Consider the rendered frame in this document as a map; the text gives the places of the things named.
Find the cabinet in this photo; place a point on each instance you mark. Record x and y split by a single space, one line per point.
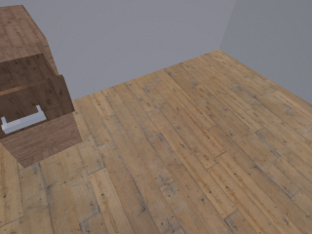
21 37

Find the drawer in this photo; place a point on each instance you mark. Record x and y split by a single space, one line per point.
27 82

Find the handle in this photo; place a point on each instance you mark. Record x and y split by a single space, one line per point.
23 122

